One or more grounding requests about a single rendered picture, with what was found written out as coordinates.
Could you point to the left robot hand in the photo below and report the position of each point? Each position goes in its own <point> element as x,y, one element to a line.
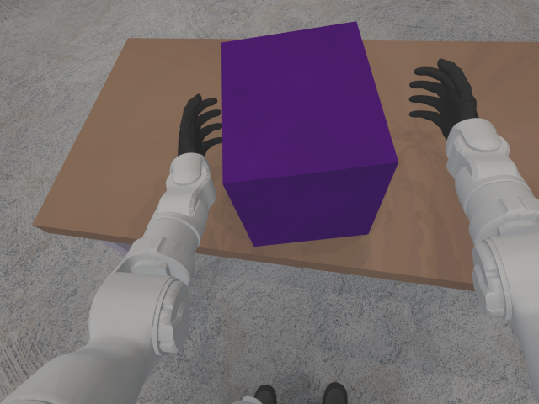
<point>191,136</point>

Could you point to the robot left foot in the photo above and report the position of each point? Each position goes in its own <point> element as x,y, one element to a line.
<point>266,394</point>

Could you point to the robot left forearm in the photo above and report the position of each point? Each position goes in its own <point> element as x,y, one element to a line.
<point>175,230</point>

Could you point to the carton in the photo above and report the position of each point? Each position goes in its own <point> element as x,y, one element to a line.
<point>306,150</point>

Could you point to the robot right forearm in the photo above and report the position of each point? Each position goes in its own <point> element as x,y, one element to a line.
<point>495,198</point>

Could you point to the robot right foot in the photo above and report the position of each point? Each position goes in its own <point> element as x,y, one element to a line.
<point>335,393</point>

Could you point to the right robot hand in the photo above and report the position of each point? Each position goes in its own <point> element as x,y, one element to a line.
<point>456,102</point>

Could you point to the robot foot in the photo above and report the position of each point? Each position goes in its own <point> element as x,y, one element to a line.
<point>266,394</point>
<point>335,393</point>

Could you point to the right robot upper arm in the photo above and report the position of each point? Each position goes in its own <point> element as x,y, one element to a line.
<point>506,282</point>

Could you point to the table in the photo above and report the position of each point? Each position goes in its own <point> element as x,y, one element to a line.
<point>115,174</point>

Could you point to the left robot upper arm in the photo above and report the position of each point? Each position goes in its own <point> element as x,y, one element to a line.
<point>136,320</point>

